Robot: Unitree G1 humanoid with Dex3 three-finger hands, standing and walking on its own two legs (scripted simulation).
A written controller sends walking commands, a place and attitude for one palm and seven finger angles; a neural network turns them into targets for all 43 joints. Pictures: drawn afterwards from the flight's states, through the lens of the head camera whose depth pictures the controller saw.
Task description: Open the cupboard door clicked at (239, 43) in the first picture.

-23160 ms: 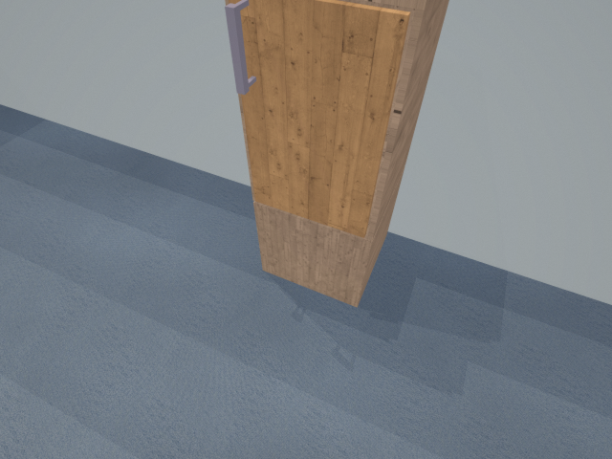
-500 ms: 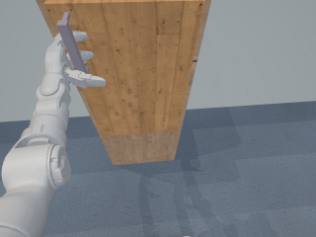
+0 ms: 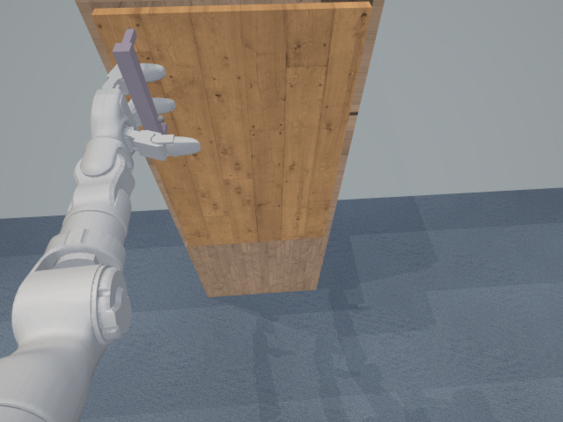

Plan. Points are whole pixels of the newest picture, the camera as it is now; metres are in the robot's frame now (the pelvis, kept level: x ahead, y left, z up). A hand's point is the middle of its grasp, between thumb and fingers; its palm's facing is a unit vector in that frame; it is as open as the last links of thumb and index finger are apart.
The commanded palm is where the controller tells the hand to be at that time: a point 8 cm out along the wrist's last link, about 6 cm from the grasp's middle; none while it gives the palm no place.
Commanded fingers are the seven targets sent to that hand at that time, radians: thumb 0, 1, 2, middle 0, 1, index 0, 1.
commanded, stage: close the thumb around the handle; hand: left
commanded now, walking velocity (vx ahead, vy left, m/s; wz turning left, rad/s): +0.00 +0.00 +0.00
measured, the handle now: (147, 97) +0.55 +0.17 +0.16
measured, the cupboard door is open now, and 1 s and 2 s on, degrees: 0 10 41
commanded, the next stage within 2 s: pull the door open along its arc in 0.52 s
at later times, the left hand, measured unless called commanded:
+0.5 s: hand (159, 118) +0.49 +0.14 +0.16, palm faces +0.01 -1.00 +0.00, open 5.4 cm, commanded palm +0.47 +0.19 +0.15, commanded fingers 0.00 0.90 0.90 -0.40 -1.35 -0.40 -1.35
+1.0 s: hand (162, 141) +0.45 +0.13 +0.16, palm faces -0.03 -1.00 +0.01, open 5.6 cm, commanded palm +0.39 +0.19 +0.15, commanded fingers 0.00 0.90 0.90 -0.40 -1.35 -0.40 -1.35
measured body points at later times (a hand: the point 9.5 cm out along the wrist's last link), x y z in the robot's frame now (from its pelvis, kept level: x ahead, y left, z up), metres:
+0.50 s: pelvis -0.01 +0.00 +0.00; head +0.05 -0.01 +0.45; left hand +0.49 +0.19 +0.16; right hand +0.01 -0.27 -0.12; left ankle -0.02 +0.11 -0.73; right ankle +0.00 -0.11 -0.73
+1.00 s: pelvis +0.00 +0.00 +0.01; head +0.03 -0.01 +0.45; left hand +0.44 +0.19 +0.16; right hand +0.06 -0.26 -0.12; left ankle -0.02 +0.11 -0.73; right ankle +0.00 -0.11 -0.73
